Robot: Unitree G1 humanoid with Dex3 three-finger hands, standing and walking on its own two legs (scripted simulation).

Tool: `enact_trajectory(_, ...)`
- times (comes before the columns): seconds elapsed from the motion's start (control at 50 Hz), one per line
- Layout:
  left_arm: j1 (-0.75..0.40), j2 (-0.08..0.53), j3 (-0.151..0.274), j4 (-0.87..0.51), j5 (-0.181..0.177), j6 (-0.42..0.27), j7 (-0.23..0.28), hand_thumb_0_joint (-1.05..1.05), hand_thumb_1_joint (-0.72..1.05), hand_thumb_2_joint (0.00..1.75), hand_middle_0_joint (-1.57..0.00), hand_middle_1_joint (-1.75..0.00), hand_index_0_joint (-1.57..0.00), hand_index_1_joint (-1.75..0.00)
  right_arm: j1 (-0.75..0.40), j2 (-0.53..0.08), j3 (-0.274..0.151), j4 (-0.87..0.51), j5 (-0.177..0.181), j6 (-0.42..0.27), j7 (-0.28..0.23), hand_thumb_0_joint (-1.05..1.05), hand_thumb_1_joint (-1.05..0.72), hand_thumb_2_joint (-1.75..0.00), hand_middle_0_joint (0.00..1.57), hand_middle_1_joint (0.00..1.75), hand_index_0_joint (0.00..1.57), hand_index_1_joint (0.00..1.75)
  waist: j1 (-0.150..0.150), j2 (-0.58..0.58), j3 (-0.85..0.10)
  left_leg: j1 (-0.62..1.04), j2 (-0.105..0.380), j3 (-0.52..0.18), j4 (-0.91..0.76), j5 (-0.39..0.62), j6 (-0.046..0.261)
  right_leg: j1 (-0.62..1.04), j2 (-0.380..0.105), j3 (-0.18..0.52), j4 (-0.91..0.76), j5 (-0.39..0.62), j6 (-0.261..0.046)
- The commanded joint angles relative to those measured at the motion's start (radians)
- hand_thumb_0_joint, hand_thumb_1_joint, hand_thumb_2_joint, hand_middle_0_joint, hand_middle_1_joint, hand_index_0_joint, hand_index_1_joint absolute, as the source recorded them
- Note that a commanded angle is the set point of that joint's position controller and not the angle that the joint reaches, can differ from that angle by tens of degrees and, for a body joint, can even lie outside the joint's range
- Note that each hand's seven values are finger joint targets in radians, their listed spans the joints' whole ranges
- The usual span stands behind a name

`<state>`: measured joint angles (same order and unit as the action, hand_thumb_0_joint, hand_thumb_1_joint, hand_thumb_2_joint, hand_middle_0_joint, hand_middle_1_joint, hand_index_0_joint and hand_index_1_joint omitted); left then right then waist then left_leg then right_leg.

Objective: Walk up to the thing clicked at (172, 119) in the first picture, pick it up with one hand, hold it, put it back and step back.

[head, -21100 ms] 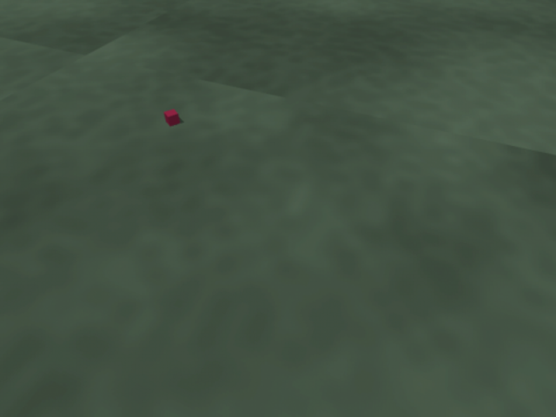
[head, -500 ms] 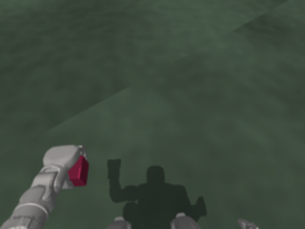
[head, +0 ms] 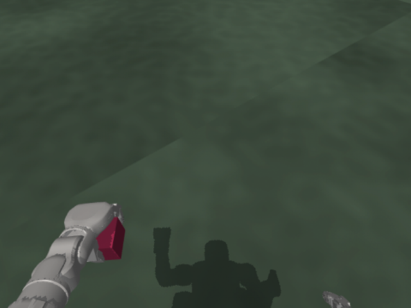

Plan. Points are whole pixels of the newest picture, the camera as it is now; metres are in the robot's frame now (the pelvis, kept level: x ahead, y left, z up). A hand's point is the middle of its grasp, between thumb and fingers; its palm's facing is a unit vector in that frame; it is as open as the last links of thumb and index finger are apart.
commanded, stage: hold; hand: left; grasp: from above
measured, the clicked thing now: (103, 239) +0.31 +0.22 -0.09
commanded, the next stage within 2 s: crouch in 1.68 s
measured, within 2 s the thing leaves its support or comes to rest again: neither
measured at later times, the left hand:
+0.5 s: hand (95, 241) +0.29 +0.22 -0.03, palm faces -0.47 -0.03 -0.88, open 9.9 cm
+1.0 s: hand (93, 245) +0.27 +0.21 -0.02, palm faces -0.46 -0.03 -0.88, open 9.9 cm
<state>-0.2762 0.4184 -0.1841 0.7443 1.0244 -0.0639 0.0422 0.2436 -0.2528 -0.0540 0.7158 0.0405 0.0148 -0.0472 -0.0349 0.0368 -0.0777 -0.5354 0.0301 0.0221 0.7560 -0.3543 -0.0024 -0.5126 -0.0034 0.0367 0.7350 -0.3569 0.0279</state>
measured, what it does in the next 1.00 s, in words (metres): stands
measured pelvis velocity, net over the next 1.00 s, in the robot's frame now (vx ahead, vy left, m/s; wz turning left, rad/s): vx -0.01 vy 0.00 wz -0.01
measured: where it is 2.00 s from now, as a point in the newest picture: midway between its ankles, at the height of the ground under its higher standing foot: outside the picture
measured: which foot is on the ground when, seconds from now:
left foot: down 0.00-1.00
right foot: down 0.00-1.00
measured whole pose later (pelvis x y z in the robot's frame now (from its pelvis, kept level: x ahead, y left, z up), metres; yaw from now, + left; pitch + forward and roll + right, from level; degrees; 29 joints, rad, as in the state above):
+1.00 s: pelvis -0.01 +0.00 +0.02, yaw -1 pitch +1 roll +0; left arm -0.20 0.42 -0.20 0.59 0.99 -0.07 -0.07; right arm 0.20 -0.26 -0.03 0.67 0.06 0.05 -0.07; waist 0.00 0.05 -0.02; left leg -0.33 0.03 0.04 0.57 -0.25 -0.01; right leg -0.33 -0.01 0.05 0.58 -0.27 0.02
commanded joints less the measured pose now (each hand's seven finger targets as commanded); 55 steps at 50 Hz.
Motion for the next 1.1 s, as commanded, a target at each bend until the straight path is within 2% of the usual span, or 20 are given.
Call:
enact_trajectory(0.0, -0.314, 0.21, 0.1, -0.202, -0.006, -0.001, 0.031, 0.0, 0.6, 0.85, -0.96, -0.74, -0.97, -0.72, -0.007, -0.147, -0.046, -0.11, 0.005, -0.023, -0.009, 0.0, -0.9, -0.9, 0.2, 0.3, 0.2, 0.3, -0.004, -0.002, -0.284, 0.246, -0.036, -0.011, -0.105, 0.344, 0.008, 0.097, 0.045, -0.027, -0.115, 0.302, -0.034)
enact_trajectory(0.02, -0.327, 0.213, 0.101, -0.234, -0.01, -0.002, 0.027, 0.0, 0.6, 0.86, -0.96, -0.73, -0.97, -0.72, -0.007, -0.146, -0.045, -0.112, 0.006, -0.021, -0.009, 0.0, -0.89, -0.9, 0.2, 0.3, 0.2, 0.3, 0.002, 0.012, -0.296, 0.254, -0.036, -0.007, -0.109, 0.355, 0.008, 0.106, 0.045, -0.024, -0.118, 0.315, -0.035)
enact_trajectory(0.04, -0.305, 0.21, 0.094, -0.208, -0.008, 0.002, 0.02, 0.0, 0.62, 0.86, -0.97, -0.73, -0.98, -0.72, -0.016, -0.145, -0.043, -0.116, 0.007, -0.018, -0.009, 0.0, -0.89, -0.9, 0.2, 0.3, 0.2, 0.3, -0.001, -0.003, -0.278, 0.252, -0.038, -0.004, -0.109, 0.36, 0.011, 0.109, 0.044, -0.024, -0.124, 0.326, -0.031)
enact_trajectory(0.12, -0.302, 0.222, 0.108, -0.242, -0.014, -0.009, 0.0, 0.0, 0.59, 0.84, -0.95, -0.72, -0.96, -0.7, -0.032, -0.143, -0.043, -0.131, 0.01, -0.012, -0.011, 0.0, -0.89, -0.9, 0.2, 0.3, 0.2, 0.3, 0.013, 0.013, -0.263, 0.254, -0.039, -0.003, -0.138, 0.319, 0.008, 0.124, 0.046, -0.024, -0.14, 0.281, -0.036)
enact_trajectory(0.14, -0.299, 0.212, 0.096, -0.236, -0.013, -0.009, -0.004, 0.0, 0.6, 0.85, -0.96, -0.71, -0.97, -0.7, -0.038, -0.141, -0.04, -0.134, 0.01, -0.011, -0.011, 0.0, -0.89, -0.9, 0.2, 0.3, 0.2, 0.3, 0.008, -0.003, -0.255, 0.251, -0.039, -0.005, -0.137, 0.321, 0.01, 0.124, 0.045, -0.023, -0.142, 0.286, -0.035)
enact_trajectory(0.22, -0.295, 0.224, 0.106, -0.265, -0.015, -0.014, -0.015, 0.0, 0.6, 0.81, -0.95, -0.7, -0.97, -0.68, -0.056, -0.142, -0.036, -0.148, 0.013, -0.007, -0.013, 0.0, -0.9, -0.9, 0.2, 0.3, 0.2, 0.3, 0.015, 0.01, -0.231, 0.255, -0.038, -0.005, -0.158, 0.297, 0.008, 0.128, 0.046, -0.025, -0.155, 0.258, -0.038)
enact_trajectory(0.28, -0.291, 0.222, 0.116, -0.293, -0.014, -0.015, -0.015, 0.0, 0.61, 0.84, -0.96, -0.73, -0.98, -0.71, -0.053, -0.141, -0.037, -0.151, 0.013, -0.004, -0.015, 0.0, -0.89, -0.9, 0.2, 0.3, 0.2, 0.3, 0.02, 0.007, -0.247, 0.27, -0.039, -0.001, -0.163, 0.306, 0.009, 0.135, 0.046, -0.02, -0.157, 0.27, -0.038)
enact_trajectory(0.32, -0.293, 0.224, 0.115, -0.299, -0.013, -0.011, -0.013, 0.0, 0.62, 0.84, -0.96, -0.73, -0.98, -0.71, -0.059, -0.141, -0.036, -0.156, 0.013, -0.003, -0.017, 0.0, -0.89, -0.9, 0.2, 0.3, 0.2, 0.3, 0.013, -0.002, -0.237, 0.274, -0.039, 0.0, -0.168, 0.298, 0.011, 0.136, 0.046, -0.019, -0.168, 0.265, -0.037)
enact_trajectory(0.34, -0.314, 0.217, 0.105, -0.315, -0.017, -0.01, -0.014, 0.0, 0.62, 0.84, -0.95, -0.74, -0.98, -0.72, -0.063, -0.142, -0.034, -0.157, 0.015, -0.004, -0.016, 0.0, -0.89, -0.9, 0.2, 0.3, 0.2, 0.3, 0.01, -0.006, -0.241, 0.279, -0.038, -0.001, -0.175, 0.291, 0.011, 0.139, 0.045, -0.019, -0.168, 0.26, -0.037)
enact_trajectory(0.46, -0.288, 0.224, 0.113, -0.312, -0.02, -0.011, -0.02, 0.0, 0.59, 0.84, -0.94, -0.74, -0.96, -0.72, -0.09, -0.137, -0.031, -0.168, 0.017, -0.006, -0.017, 0.0, -0.9, -0.9, 0.2, 0.3, 0.2, 0.3, 0.024, 0.0, -0.205, 0.27, -0.042, 0.001, -0.201, 0.213, 0.011, 0.141, 0.043, -0.017, -0.2, 0.18, -0.036)
enact_trajectory(0.52, -0.261, 0.222, 0.112, -0.318, -0.021, -0.013, -0.032, 0.0, 0.6, 0.84, -0.96, -0.73, -0.97, -0.71, -0.097, -0.137, -0.031, -0.168, 0.017, -0.006, -0.021, 0.0, -0.9, -0.9, 0.2, 0.3, 0.2, 0.3, 0.025, -0.015, -0.214, 0.287, -0.047, 0.008, -0.201, 0.235, 0.016, 0.156, 0.039, -0.012, -0.208, 0.208, -0.032)
enact_trajectory(0.6, -0.289, 0.224, 0.114, -0.358, -0.022, -0.012, -0.035, 0.0, 0.61, 0.87, -0.97, -0.75, -0.98, -0.73, -0.096, -0.131, -0.026, -0.163, 0.017, -0.004, -0.024, 0.0, -0.9, -0.9, 0.2, 0.3, 0.2, 0.3, 0.024, -0.028, -0.239, 0.308, -0.047, 0.009, -0.202, 0.263, 0.02, 0.178, 0.036, -0.01, -0.213, 0.243, -0.026)
enact_trajectory(0.7, -0.265, 0.227, 0.117, -0.346, -0.024, -0.007, -0.036, 0.0, 0.6, 0.82, -0.95, -0.73, -0.97, -0.71, -0.115, -0.134, -0.023, -0.17, 0.021, -0.003, -0.027, 0.0, -0.9, -0.9, 0.2, 0.3, 0.2, 0.3, 0.028, -0.01, -0.192, 0.309, -0.047, 0.015, -0.233, 0.219, 0.018, 0.172, 0.036, -0.011, -0.237, 0.193, -0.032)
enact_trajectory(0.82, -0.267, 0.216, 0.103, -0.366, -0.03, -0.004, -0.051, 0.0, 0.57, 0.84, -0.94, -0.72, -0.95, -0.7, -0.13, -0.133, -0.019, -0.178, 0.024, -0.003, -0.029, 0.0, -0.9, -0.9, 0.2, 0.3, 0.2, 0.3, 0.029, -0.01, -0.185, 0.328, -0.038, 0.006, -0.258, 0.221, 0.017, 0.189, 0.041, -0.018, -0.246, 0.186, -0.035)
enact_trajectory(0.86, -0.267, 0.231, 0.112, -0.36, -0.033, -0.005, -0.054, 0.0, 0.55, 0.81, -0.92, -0.72, -0.94, -0.7, -0.133, -0.131, -0.017, -0.178, 0.026, -0.003, -0.03, 0.0, -0.9, -0.9, 0.2, 0.3, 0.2, 0.3, 0.037, -0.002, -0.179, 0.325, -0.039, 0.006, -0.266, 0.219, 0.017, 0.2, 0.039, -0.018, -0.251, 0.185, -0.036)
enact_trajectory(0.9, -0.275, 0.223, 0.105, -0.376, -0.04, -0.009, -0.061, 0.0, 0.55, 0.83, -0.92, -0.72, -0.94, -0.7, -0.136, -0.132, -0.015, -0.184, 0.026, -0.003, -0.031, 0.0, -0.9, -0.9, 0.2, 0.3, 0.2, 0.3, 0.031, -0.003, -0.177, 0.338, -0.039, 0.008, -0.274, 0.207, 0.018, 0.197, 0.04, -0.015, -0.261, 0.174, -0.036)
enact_trajectory(0.92, -0.263, 0.232, 0.118, -0.362, -0.044, -0.011, -0.062, 0.0, 0.54, 0.82, -0.92, -0.71, -0.94, -0.7, -0.141, -0.133, -0.016, -0.184, 0.027, -0.004, -0.031, 0.0, -0.9, -0.9, 0.2, 0.3, 0.2, 0.3, 0.037, -0.004, -0.165, 0.338, -0.039, 0.008, -0.279, 0.202, 0.017, 0.201, 0.039, -0.017, -0.267, 0.166, -0.036)
enact_trajectory(0.94, -0.272, 0.22, 0.106, -0.377, -0.043, -0.011, -0.064, 0.0, 0.53, 0.83, -0.91, -0.72, -0.92, -0.7, -0.14, -0.131, -0.012, -0.185, 0.025, -0.004, -0.031, 0.0, -0.9, -0.9, 0.2, 0.3, 0.2, 0.3, 0.029, -0.004, -0.17, 0.344, -0.039, 0.009, -0.278, 0.204, 0.018, 0.197, 0.038, -0.013, -0.267, 0.17, -0.036)
enact_trajectory(0.98, -0.25, 0.233, 0.122, -0.366, -0.043, -0.012, -0.065, 0.0, 0.55, 0.82, -0.93, -0.7, -0.94, -0.69, -0.148, -0.129, -0.012, -0.19, 0.026, -0.004, -0.032, 0.0, -0.9, -0.9, 0.2, 0.3, 0.2, 0.3, 0.043, -0.019, -0.163, 0.337, -0.041, 0.008, -0.281, 0.21, 0.018, 0.213, 0.037, -0.017, -0.275, 0.17, -0.034)
enact_trajectory(1.08, -0.254, 0.234, 0.122, -0.407, -0.04, -0.02, -0.072, 0.0, 0.54, 0.81, -0.92, -0.71, -0.94, -0.69, -0.158, -0.124, -0.006, -0.193, 0.023, -0.002, -0.034, 0.0, -0.9, -0.9, 0.2, 0.3, 0.2, 0.3, 0.039, -0.011, -0.159, 0.347, -0.049, 0.015, -0.285, 0.193, 0.022, 0.213, 0.031, -0.007, -0.293, 0.161, -0.03)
